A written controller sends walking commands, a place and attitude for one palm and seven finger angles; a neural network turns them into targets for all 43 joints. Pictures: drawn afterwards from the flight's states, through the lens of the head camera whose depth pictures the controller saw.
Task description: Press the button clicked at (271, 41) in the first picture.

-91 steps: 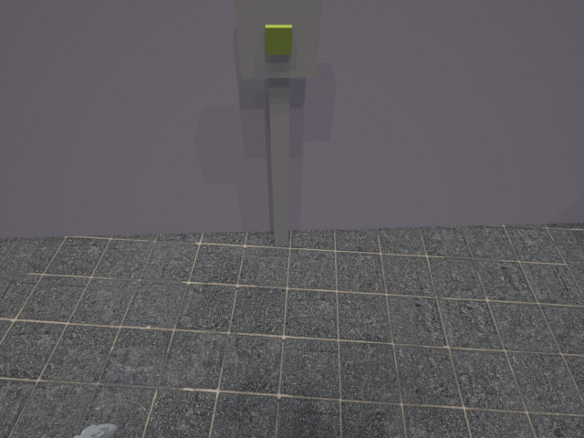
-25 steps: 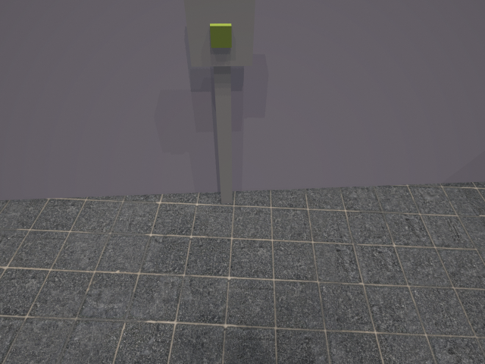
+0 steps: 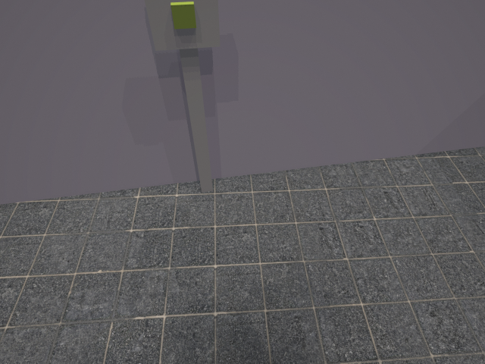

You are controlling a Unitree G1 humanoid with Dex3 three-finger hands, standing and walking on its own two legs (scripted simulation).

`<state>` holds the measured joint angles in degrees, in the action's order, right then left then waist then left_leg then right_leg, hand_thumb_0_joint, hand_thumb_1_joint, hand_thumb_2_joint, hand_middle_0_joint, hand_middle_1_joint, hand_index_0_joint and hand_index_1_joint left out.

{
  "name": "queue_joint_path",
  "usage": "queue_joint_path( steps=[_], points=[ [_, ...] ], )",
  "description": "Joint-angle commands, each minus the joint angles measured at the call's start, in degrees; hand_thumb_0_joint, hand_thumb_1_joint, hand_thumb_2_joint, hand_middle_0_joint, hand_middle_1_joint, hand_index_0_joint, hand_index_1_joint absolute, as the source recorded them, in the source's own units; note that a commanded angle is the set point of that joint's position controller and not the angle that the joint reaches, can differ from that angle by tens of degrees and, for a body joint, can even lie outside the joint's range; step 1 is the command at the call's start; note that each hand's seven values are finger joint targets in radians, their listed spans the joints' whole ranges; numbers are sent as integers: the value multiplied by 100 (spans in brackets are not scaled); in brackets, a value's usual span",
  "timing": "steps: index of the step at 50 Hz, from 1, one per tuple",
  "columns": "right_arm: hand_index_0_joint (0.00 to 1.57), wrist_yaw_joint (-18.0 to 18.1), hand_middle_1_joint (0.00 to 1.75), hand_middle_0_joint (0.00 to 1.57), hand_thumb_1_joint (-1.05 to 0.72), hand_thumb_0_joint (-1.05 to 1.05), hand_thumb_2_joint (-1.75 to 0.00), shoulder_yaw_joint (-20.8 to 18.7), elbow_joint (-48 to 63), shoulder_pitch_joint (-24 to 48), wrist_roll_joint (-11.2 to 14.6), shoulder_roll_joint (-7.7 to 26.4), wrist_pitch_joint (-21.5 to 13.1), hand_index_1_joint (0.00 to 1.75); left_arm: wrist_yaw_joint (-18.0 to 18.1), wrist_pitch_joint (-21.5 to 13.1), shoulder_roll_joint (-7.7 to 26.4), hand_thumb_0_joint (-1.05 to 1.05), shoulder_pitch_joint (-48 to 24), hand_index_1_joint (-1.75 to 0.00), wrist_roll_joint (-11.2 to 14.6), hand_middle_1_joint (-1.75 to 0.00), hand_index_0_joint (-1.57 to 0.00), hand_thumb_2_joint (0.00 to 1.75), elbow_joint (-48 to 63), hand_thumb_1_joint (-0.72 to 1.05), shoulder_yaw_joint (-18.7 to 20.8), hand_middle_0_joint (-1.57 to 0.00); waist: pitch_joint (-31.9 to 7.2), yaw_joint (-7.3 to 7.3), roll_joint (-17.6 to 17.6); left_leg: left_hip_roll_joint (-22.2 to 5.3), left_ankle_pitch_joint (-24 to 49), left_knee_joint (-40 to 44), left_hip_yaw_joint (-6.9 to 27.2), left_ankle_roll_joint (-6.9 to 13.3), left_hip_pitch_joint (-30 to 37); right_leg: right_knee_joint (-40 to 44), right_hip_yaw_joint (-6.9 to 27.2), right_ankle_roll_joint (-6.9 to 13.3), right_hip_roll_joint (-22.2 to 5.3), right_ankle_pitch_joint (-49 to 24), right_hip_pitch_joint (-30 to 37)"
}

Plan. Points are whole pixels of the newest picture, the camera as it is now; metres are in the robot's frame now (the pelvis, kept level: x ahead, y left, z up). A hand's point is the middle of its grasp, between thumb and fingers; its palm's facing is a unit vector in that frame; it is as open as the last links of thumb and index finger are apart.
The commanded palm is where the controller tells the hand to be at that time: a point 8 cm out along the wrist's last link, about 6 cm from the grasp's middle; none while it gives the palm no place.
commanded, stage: walk to a spot facing it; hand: left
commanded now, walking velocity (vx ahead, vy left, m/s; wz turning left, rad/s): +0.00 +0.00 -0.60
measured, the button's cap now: (183, 15) +0.97 +0.25 +0.12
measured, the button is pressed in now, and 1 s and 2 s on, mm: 0 0 0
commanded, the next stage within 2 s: none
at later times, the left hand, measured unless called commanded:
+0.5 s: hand out of the picture +0.08 +0.20 -0.16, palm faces -0.14 -0.97 -0.20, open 7.4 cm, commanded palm none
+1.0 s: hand (222, 234) +0.42 +0.08 -0.16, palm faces -0.60 -0.78 -0.19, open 7.4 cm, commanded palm none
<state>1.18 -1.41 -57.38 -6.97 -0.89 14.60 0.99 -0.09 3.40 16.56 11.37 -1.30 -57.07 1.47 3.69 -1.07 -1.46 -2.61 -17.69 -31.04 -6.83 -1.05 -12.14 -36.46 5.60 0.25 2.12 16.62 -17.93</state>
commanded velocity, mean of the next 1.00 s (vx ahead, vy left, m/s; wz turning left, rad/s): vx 0.15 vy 0.00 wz -0.60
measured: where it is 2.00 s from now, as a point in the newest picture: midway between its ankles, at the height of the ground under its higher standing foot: (250, 344)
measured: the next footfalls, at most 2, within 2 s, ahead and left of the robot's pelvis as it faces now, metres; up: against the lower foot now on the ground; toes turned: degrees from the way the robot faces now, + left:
left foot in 0.56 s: +0.18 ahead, +0.12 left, +0.00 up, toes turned -15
right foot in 1.06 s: +0.24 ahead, -0.15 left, +0.00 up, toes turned -43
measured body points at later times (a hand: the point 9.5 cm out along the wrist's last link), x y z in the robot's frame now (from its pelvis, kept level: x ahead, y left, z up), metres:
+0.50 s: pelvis +0.07 +0.01 +0.01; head +0.09 +0.02 +0.46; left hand +0.08 +0.25 -0.14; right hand +0.12 -0.26 -0.12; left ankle +0.12 +0.14 -0.70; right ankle +0.01 -0.09 -0.73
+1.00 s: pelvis +0.20 +0.01 +0.00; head +0.25 -0.02 +0.44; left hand +0.46 +0.13 -0.15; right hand +0.01 -0.15 -0.14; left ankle +0.14 +0.13 -0.73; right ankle +0.21 -0.13 -0.70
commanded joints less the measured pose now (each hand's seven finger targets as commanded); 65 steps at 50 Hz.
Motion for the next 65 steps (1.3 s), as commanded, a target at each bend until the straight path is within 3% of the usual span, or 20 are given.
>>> queue_joint_path(
  steps=[1, 3, 4, 5, 6, 8, 11, 22, 26, 28, 29, 32, 35, 46, 50, 51, 53, 54, 59, 65],
  points=[
    [20, 52, 30, 20, -90, 0, -90, -371, 605, 143, -22, 1166, -73, 30, -39, -67, 481, 0, 266, -30, 14, -30, -20, 90, 645, 90, 251, -20, -370, -45, 1281, -1869, 1873, 732, 974, 937, -214, -1292, -475, -88, -349, 1032, -138],
    [20, 8, 30, 20, -90, 0, -90, -360, 715, 422, -43, 1116, -38, 30, -101, -145, 471, 0, 1098, -30, -19, -30, -20, 90, 485, 90, 332, -20, -523, -503, 641, -1400, 316, -535, 380, 460, -972, 74, -431, -9, -400, 334, 1007],
    [20, -49, 30, 20, -90, 0, -90, -287, 851, 304, 5, 677, 33, 30, -58, -241, 1044, 0, 1331, -30, -103, -30, -20, 90, 459, 90, 425, -20, -421, -551, -1565, -363, -1522, -2417, -322, -88, -2114, 1650, 1623, 386, -1390, 923, 1278],
    [20, -68, 30, 20, -90, 0, -90, -254, 1084, 540, -5, 609, 34, 30, 24, -263, 1212, 0, 1408, -30, -17, -30, -20, 90, 550, 90, 438, -20, -47, -603, -1996, 77, -1937, -3371, 310, -155, -2708, 2849, 3434, 837, -2126, 1603, 658],
    [20, -77, 30, 20, -90, 0, -90, -273, 1092, 700, 0, 734, 34, 30, 80, -287, 1134, 0, 1159, -30, 10, -30, -20, 90, 651, 90, 452, -20, 269, -489, -1430, -86, -1291, -3690, 913, -94, -2707, 3190, 3716, 856, -2005, 2496, 221],
    [20, -141, 30, 20, -90, 0, -90, -323, 915, 300, -50, 737, -61, 30, 65, -390, 798, 0, 579, -30, 14, -30, -20, 90, 789, 90, 383, -20, 149, -46, -505, -281, -339, -3491, 945, -132, -2448, 2784, 2794, 971, -1636, 1944, 248],
    [20, -165, 30, 20, -90, 0, -90, -321, 737, -2, -64, 520, -127, 30, 35, -537, 648, 0, 820, -30, 22, -30, -20, 90, 668, 90, 393, -20, -416, -22, -315, -234, 34, -3119, 747, -209, -2219, 2477, 2037, 988, -1290, 841, 845],
    [20, -157, 30, 20, -90, 0, -90, -276, 1107, 373, 5, 232, -331, 30, 22, -568, 589, 0, 1284, -30, -35, -30, -20, 90, 444, 90, 452, -20, -315, -240, -607, 29, -161, -1166, 597, -199, -1743, 2228, 2144, 1116, -1153, 79, 990],
    [20, -31, 30, 20, -90, 0, -90, -300, 807, -731, 61, 399, -459, 30, 15, -502, 545, 0, 676, -30, 0, -30, -20, 90, 614, 90, 502, -20, -496, 306, -389, 111, 274, 644, 591, -116, 809, 1145, 1722, 732, -603, -86, -459],
    [20, 55, 30, 20, -90, 0, -90, -488, 552, -1924, -55, 1423, -468, 30, -104, -507, -74, 0, 748, -30, 60, -30, -20, 90, 824, 90, 408, -20, -892, 655, 2138, -2403, -1250, 1817, 3369, 622, 2428, -1720, 22, 112, 458, 1769, -2479],
    [20, 37, 30, 20, -90, 0, -90, -425, 662, -1722, -27, 1317, -401, 30, -107, -511, 151, 0, 540, -30, -1, -30, -20, 90, 891, 90, 449, -20, -536, 583, 1549, -2807, -1669, 2042, 3694, 971, 1525, -2396, -94, 46, -42, 1674, -2460],
    [20, 56, 30, 20, -90, 0, -90, -179, 703, -1026, -41, 501, -457, 30, -240, -395, 60, 0, 400, -30, -84, -30, -20, 90, 645, 90, 477, -20, 389, 119, 890, -1833, 602, 1942, 1795, 614, 350, -3209, -388, -112, -477, 454, -2205],
    [20, 119, 30, 20, -90, 0, -90, -103, 573, -1191, -23, 347, -513, 30, -244, -246, -133, 0, 614, -30, -52, -30, -20, 90, 554, 90, 427, -20, -12, -8, 1009, -1427, 3415, 1411, 491, 401, 523, -3440, -587, -229, -463, 8, -1861],
    [20, 136, 30, 20, -90, 0, -90, -236, 98, -1789, -83, 463, -349, 30, -238, -116, -262, 0, -1042, -30, -38, -30, -20, 90, 1046, 90, 304, -20, 97, 388, 894, -1647, 4527, 854, -381, 737, 1427, -1177, -1232, -146, -464, -116, -1776],
    [20, 92, 30, 20, -90, 0, -90, -326, 144, -1799, -31, 662, -285, 30, -174, -258, 22, 0, -455, -30, -71, -30, -20, 90, 965, 90, 367, -20, -451, 36, 1031, -1653, 5884, -626, -734, 469, 1265, -68, -1477, 148, -52, -59, -182],
    [20, 47, 30, 20, -90, 0, -90, -332, 261, -1618, 27, 718, -282, 30, -143, -350, 270, 0, 303, -30, -80, -30, -20, 90, 785, 90, 434, -20, -845, -390, 809, -1636, 5185, -1822, -809, 215, 562, 638, -1268, 284, -201, -805, 1113],
    [20, 41, 30, 20, -90, 0, -90, -252, 682, -1427, 119, 247, -261, 30, 17, -427, 1273, 0, 1254, -30, 101, -30, -20, 90, 512, 90, 602, -20, -2011, -578, -906, -197, -2022, -5213, -268, -354, -2277, 772, 2118, 1682, -2857, -6059, 3345],
    [20, 107, 30, 20, -90, 0, -90, -241, 819, -1031, 95, 324, -228, 30, 114, -353, 1170, 0, 1121, -30, 135, -30, -20, 90, 622, 90, 614, -20, -1874, -612, -421, -407, -1733, -5119, 600, -245, -2263, 892, 1856, 1739, -2621, -5380, 2812],
    [20, 64, 30, 20, -90, 0, -90, -225, 566, -1271, -36, 128, 71, 30, 153, -306, 622, 0, -554, -30, 3, -30, -20, 90, 1012, 90, 438, -20, -650, 346, -179, -583, -723, -3650, 512, -382, -1420, 1543, 584, 1062, -1568, -2710, 76],
    [20, 20, 30, 20, -90, 0, -90, -230, 835, -810, -13, 136, 11, 30, 43, -253, 686, 0, -351, -30, -35, -30, -20, 90, 1041, 90, 486, -20, -595, 214, -675, -221, -426, -2191, 326, -371, -1170, 1475, 914, 971, -1149, -1755, -189]
  ],
)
